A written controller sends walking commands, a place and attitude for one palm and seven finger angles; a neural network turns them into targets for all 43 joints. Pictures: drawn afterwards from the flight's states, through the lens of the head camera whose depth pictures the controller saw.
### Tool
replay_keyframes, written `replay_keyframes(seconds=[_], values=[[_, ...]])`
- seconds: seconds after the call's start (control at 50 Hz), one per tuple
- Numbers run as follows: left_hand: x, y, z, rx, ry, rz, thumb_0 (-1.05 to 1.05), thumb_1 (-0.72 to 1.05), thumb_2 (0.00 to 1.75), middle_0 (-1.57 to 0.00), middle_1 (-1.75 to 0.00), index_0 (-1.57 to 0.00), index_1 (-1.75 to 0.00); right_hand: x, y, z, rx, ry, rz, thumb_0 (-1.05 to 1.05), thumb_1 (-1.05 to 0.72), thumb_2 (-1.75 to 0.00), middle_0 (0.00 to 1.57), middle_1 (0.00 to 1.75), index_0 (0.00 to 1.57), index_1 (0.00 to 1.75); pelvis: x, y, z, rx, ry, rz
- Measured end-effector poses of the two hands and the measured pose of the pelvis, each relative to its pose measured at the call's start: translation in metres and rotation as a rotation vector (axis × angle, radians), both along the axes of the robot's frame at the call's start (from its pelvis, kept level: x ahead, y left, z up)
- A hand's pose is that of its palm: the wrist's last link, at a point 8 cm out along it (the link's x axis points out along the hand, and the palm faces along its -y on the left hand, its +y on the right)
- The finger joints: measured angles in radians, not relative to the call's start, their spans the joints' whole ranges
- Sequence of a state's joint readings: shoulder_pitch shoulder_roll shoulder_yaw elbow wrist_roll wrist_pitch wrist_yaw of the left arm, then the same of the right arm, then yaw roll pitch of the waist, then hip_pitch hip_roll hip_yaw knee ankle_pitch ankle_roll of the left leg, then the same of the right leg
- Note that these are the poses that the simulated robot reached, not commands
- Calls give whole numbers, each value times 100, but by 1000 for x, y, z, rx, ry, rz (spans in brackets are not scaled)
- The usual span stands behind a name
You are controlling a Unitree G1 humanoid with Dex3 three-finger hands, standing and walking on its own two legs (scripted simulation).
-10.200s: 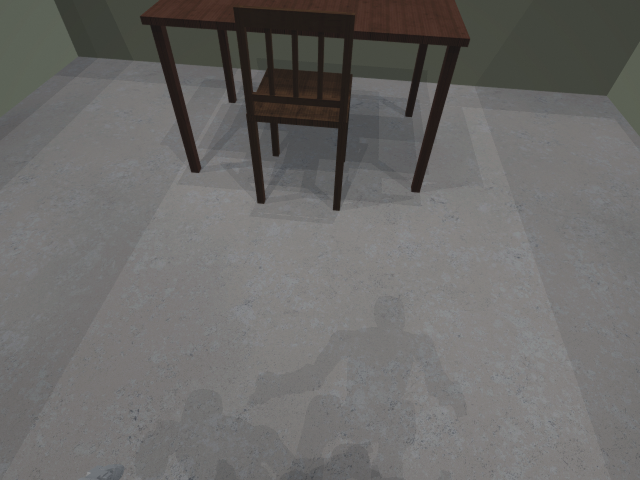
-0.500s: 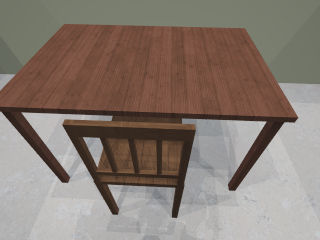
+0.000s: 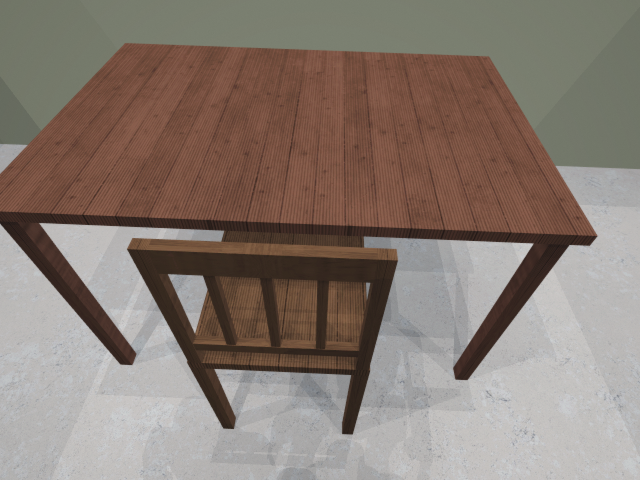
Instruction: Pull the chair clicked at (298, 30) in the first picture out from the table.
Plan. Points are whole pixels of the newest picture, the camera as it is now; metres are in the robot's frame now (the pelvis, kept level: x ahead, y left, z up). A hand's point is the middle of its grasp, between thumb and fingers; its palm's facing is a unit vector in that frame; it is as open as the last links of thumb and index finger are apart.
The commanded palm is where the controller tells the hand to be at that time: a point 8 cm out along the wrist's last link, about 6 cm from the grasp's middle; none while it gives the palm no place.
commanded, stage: look again from close up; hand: left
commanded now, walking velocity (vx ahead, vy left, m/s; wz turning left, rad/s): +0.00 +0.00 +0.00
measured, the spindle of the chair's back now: (271, 312) +0.41 +0.11 -0.12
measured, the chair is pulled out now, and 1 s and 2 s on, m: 0.00 0.00 0.00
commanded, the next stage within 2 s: raise the hand toward the chair's back in 0.52 s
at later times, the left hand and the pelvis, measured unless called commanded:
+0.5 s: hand out of the picture -0.01 +0.17 -0.18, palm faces +0.03 -0.98 -0.17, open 7.3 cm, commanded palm none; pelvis +0.00 +0.01 +0.00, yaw +0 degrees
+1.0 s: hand (201, 450) +0.17 +0.16 -0.05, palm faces -0.02 -1.00 +0.03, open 8.8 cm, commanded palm +0.12 +0.24 -0.07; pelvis -0.03 +0.01 -0.08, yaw +2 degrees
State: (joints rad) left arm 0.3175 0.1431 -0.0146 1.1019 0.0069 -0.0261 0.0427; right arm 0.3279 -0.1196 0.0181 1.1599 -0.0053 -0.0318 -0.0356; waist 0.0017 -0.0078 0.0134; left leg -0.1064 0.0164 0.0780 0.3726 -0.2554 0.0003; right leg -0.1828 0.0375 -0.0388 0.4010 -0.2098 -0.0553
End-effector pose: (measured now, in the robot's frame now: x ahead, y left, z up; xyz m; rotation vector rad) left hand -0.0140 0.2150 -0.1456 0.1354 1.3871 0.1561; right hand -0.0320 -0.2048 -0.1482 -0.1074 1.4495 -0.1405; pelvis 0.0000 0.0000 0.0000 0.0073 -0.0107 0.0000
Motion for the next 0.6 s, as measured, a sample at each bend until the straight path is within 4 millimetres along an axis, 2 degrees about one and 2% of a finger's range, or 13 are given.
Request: replay_keyframes(seconds=[0.26,0.6], values=[[-3,4,-1,-8,2,0,1,92,90,-20,-30,-20,-30,9,6,1,-2,-25,4,0,-91,-90,20,30,20,30,-1,6,0,-2,-2,-1],[-5,7,-2,-15,8,-3,1,92,90,-20,-30,-20,-30,-1,13,2,-2,-4,-9,0,-91,-90,20,30,20,30,-1,11,0,-3,-1,-4]])
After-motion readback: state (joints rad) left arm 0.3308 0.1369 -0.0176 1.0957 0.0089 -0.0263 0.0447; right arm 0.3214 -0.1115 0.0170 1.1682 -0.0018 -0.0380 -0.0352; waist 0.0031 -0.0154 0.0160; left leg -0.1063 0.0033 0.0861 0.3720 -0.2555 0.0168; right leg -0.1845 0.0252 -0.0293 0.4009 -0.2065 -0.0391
